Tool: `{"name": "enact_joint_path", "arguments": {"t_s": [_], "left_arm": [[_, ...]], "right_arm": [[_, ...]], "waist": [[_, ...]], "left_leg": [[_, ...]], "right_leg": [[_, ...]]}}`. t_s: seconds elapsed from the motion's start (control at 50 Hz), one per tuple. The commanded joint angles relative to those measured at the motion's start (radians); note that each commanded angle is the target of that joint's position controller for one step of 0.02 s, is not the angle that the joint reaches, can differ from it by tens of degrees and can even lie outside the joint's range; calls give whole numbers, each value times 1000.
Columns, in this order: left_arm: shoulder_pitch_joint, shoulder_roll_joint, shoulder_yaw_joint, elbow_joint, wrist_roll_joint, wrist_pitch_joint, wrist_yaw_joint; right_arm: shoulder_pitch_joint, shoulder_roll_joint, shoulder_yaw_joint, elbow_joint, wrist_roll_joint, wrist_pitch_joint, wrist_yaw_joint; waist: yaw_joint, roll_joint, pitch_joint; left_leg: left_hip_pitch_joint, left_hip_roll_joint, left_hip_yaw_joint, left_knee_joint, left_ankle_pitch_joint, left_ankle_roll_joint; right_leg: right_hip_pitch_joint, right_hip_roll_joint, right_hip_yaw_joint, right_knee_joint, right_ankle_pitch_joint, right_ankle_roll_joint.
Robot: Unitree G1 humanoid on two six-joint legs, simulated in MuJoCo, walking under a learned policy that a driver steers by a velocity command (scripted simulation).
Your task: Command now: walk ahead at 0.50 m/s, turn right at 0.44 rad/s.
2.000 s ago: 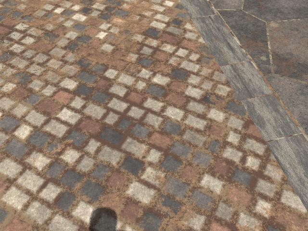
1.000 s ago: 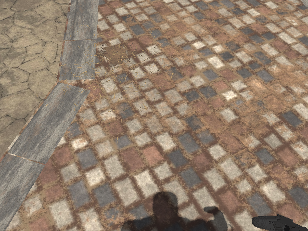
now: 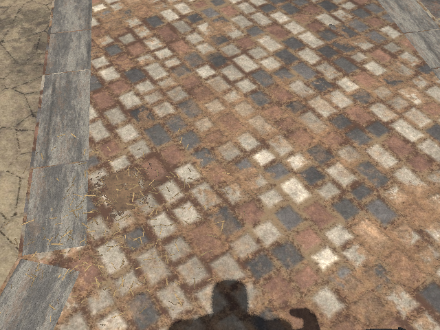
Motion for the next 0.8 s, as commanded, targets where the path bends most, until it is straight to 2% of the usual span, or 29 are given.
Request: {"name": "enact_joint_path", "arguments": {"t_s": [0.02,0.04,0.06,0.08,0.1,0.12,0.14,0.18,0.24,0.36,0.42,0.48,0.5,0.54,0.56,0.58,0.6,0.62,0.64,0.66,0.68,0.7,0.72,0.74,0.76,0.8], "left_arm": [[-56,198,47,-66,3,-6,10],[-65,181,44,-72,-2,-8,5],[-71,126,30,-112,-12,-13,2],[36,41,16,-146,-40,-7,3],[17,138,33,-112,-13,12,11],[-35,142,39,-113,-5,15,1],[-67,117,36,-119,-4,17,-8],[-87,101,37,-126,16,40,-24],[-147,89,35,-155,18,65,-40],[-349,77,19,-234,17,69,-64],[-448,66,6,-273,20,65,-74],[-501,77,5,-301,26,63,-78],[-502,82,6,-305,28,63,-77],[-448,98,16,-296,31,63,-67],[-364,113,25,-275,30,58,-60],[-219,133,41,-231,34,47,-48],[-56,211,71,-184,45,41,-30],[-104,338,99,-211,26,49,-20],[-61,337,99,-231,11,66,-11],[-104,294,88,-212,6,67,0],[-150,229,71,-205,-4,59,2],[-189,198,61,-205,-8,48,6],[-221,178,53,-213,-11,39,7],[-230,160,44,-215,-11,26,5],[-217,157,39,-208,-13,12,1],[-183,165,35,-183,-9,-3,-4]], "right_arm": [[88,-129,-38,-42,3,-31,-14],[228,-162,-54,0,-9,-46,-25],[398,-244,-74,11,-36,-57,-40],[397,-332,-98,8,-38,-42,-39],[321,-232,-80,-12,-26,-27,-36],[245,-152,-59,-28,-18,-27,-34],[212,-119,-50,-27,-17,-31,-31],[224,-98,-44,-8,-7,-44,-37],[269,-108,-50,15,6,-69,-34],[335,-115,-55,47,-1,-68,-32],[364,-138,-62,60,0,-65,-35],[407,-157,-68,80,-1,-51,-41],[413,-165,-70,85,-2,-43,-44],[414,-196,-77,91,-2,-28,-48],[412,-212,-81,91,-2,-16,-48],[399,-220,-82,84,3,-6,-46],[394,-198,-75,57,0,-4,-43],[402,-84,-55,-31,10,-16,-23],[289,-173,-67,-60,1,-31,-17],[228,-151,-60,-76,12,-42,-13],[253,-142,-56,-60,15,-51,-17],[252,-141,-57,-58,0,-42,-19],[284,-138,-56,-48,-20,-23,-19],[319,-129,-55,-32,-26,-3,-17],[340,-117,-53,-23,-25,12,-14],[338,-94,-47,-16,-18,23,-10]], "waist": [[-114,-116,-30],[-172,-53,-106],[-229,71,-259],[-165,317,-342],[-141,138,-241],[-121,40,-124],[-106,23,-72],[-84,77,-42],[-75,65,-37],[-102,43,20],[-126,46,41],[-139,45,53],[-135,49,49],[-104,71,4],[-67,72,-46],[-2,44,-129],[64,-46,-235],[-16,-316,-311],[43,-139,-331],[17,-81,-196],[-36,-22,-94],[-75,-11,-56],[-108,-14,-53],[-126,-16,-62],[-136,-14,-67],[-141,-32,-61]], "left_leg": [[216,-43,7,-86,-76,29],[408,-28,-10,-148,-69,56],[640,196,-233,-185,-234,107],[822,409,-642,-312,-355,201],[713,376,-644,-337,-460,197],[589,329,-489,-346,-419,176],[503,286,-360,-369,-276,160],[431,226,-195,-394,-113,131],[433,221,-84,-417,44,145],[468,199,90,-441,138,154],[492,208,154,-436,178,147],[575,230,199,-392,279,135],[601,234,217,-355,370,129],[640,235,253,-208,688,117],[648,234,262,-68,788,116],[584,221,281,143,735,99],[372,194,284,437,430,64],[-111,-22,227,817,-442,-9],[-228,-44,12,893,-431,-9],[-270,17,-23,861,-332,5],[-206,59,-24,734,-262,10],[-138,82,-35,653,-254,6],[-73,84,-35,618,-249,-4],[-30,81,-26,591,-248,-10],[-9,72,-9,568,-244,-16],[10,59,15,493,-185,-17]], "right_leg": [[-88,-257,195,100,553,-109],[-141,-194,151,283,546,-87],[-280,-114,82,571,321,-62],[-592,26,-13,823,-234,-35],[-660,-53,39,928,-200,-50],[-660,-94,48,926,-100,-50],[-633,-126,42,898,-36,-39],[-597,-157,26,865,9,-14],[-637,-168,10,864,75,7],[-723,-177,-35,648,253,31],[-671,-167,-92,488,298,11],[-640,-145,-140,398,229,-29],[-617,-128,-156,375,188,-46],[-512,-61,-196,348,80,-87],[-423,-20,-205,326,40,-112],[-240,15,-197,251,73,-142],[22,-99,-8,194,-10,-190],[333,-397,561,91,-41,-333],[318,-434,692,-14,44,-361],[222,-412,518,-5,135,-337],[57,-366,409,-16,272,-291],[-40,-305,332,-24,364,-255],[-103,-267,278,-34,430,-242],[-130,-261,234,-34,563,-235],[-144,-255,191,-29,719,-232],[-165,-236,105,-28,911,-200]]}}
Next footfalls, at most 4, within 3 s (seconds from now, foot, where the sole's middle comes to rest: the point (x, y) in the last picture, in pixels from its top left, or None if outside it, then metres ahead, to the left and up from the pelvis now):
0.04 left None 0.19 0.12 -0.77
0.60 right None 0.41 -0.15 -0.77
1.10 left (286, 274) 0.64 -0.11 -0.77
1.58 right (346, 306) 0.56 -0.29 -0.77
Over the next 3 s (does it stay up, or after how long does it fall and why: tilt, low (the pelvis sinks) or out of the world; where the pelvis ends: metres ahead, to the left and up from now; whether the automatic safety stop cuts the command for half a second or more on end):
stays up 0.53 -0.18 0.01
